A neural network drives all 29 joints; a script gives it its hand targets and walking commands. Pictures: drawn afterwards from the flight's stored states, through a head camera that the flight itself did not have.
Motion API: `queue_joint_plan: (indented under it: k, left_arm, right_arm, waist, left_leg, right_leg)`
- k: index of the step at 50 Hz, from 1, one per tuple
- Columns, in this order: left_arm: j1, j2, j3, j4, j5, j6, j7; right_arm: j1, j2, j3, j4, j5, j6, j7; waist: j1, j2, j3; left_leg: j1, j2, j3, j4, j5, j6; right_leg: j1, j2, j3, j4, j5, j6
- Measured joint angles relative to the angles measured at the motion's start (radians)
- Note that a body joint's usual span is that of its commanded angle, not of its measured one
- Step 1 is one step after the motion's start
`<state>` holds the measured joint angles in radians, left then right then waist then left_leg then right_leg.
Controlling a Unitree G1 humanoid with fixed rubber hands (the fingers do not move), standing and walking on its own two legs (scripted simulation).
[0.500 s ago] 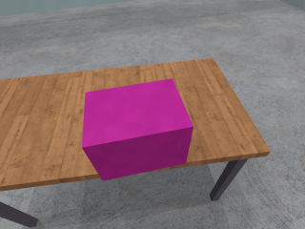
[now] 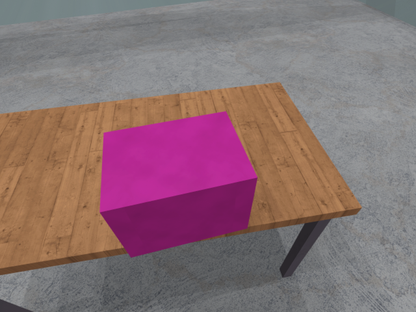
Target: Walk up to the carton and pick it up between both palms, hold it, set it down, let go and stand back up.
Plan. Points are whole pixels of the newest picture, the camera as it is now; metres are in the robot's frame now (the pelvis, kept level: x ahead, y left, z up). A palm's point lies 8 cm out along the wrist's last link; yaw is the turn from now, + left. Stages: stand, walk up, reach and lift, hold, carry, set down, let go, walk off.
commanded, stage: walk up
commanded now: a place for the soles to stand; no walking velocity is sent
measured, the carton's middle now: (179, 183) +0.40 +0.09 +0.00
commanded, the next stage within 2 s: reach and lift in 1.00 s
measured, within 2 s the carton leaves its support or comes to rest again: neither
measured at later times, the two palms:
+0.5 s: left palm out of the picture +0.02 +0.26 -0.12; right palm out of the picture -0.01 -0.26 -0.13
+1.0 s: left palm out of the picture +0.00 +0.26 -0.12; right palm out of the picture -0.04 -0.26 -0.13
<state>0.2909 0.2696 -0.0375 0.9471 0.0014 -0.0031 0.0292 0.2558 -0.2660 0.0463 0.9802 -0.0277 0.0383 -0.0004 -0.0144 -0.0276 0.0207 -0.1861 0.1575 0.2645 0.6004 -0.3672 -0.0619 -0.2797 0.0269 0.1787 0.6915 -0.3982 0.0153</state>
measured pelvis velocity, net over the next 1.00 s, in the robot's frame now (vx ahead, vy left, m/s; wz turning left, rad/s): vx -0.03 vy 0.00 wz -0.03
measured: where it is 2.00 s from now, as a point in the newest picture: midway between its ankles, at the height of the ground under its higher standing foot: outside the picture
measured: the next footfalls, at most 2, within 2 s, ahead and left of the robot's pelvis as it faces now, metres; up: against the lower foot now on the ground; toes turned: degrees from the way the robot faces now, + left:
none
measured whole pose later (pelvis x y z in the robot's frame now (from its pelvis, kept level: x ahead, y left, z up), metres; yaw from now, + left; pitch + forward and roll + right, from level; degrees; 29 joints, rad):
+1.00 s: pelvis -0.03 +0.00 +0.00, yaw -2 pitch -1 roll +3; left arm 0.32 0.27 -0.04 0.96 0.01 0.01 0.02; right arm 0.32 -0.27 0.04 1.00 -0.03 0.03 0.00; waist -0.02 -0.04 0.03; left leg -0.18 0.15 0.30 0.56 -0.32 -0.05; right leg -0.30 0.03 0.21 0.67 -0.34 0.02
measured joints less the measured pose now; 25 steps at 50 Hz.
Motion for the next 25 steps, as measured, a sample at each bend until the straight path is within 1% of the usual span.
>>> queue_joint_plan:
  k: [15, 25]
  left_arm:
    - [0.012, 0.005, 0.000, -0.008, 0.003, 0.009, -0.001]
    - [0.013, -0.005, -0.010, -0.007, 0.000, 0.009, -0.004]
  right_arm:
    - [0.025, -0.005, -0.004, -0.003, -0.001, 0.009, 0.005]
    - [0.031, -0.010, -0.004, -0.004, 0.003, 0.001, 0.005]
  waist:
    - [-0.005, -0.003, 0.011]
    - [-0.005, 0.003, 0.010]
  left_leg:
    - [0.005, 0.002, 0.017, 0.004, 0.008, 0.005]
    - [0.005, -0.003, 0.024, -0.030, 0.039, 0.010]
  right_leg:
    - [-0.010, 0.006, 0.019, 0.016, 0.010, 0.002]
    - [-0.011, 0.005, 0.025, -0.020, 0.045, 0.006]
